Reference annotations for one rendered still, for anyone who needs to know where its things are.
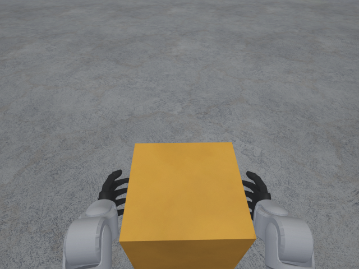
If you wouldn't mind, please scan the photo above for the robot left forearm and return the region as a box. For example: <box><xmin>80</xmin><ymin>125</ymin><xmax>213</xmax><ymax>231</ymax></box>
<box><xmin>62</xmin><ymin>199</ymin><xmax>119</xmax><ymax>269</ymax></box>

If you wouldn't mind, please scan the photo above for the robot right hand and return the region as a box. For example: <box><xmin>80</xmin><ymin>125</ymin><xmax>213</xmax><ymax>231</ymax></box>
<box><xmin>242</xmin><ymin>171</ymin><xmax>271</xmax><ymax>220</ymax></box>

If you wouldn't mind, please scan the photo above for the robot right forearm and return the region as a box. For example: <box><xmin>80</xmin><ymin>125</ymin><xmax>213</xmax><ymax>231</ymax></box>
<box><xmin>253</xmin><ymin>200</ymin><xmax>315</xmax><ymax>269</ymax></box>

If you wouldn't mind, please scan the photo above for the robot left hand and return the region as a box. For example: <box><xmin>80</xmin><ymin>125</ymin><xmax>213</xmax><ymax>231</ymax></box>
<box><xmin>98</xmin><ymin>169</ymin><xmax>129</xmax><ymax>216</ymax></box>

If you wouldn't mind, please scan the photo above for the carton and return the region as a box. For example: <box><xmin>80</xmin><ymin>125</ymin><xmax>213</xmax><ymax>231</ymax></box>
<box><xmin>119</xmin><ymin>142</ymin><xmax>256</xmax><ymax>269</ymax></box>

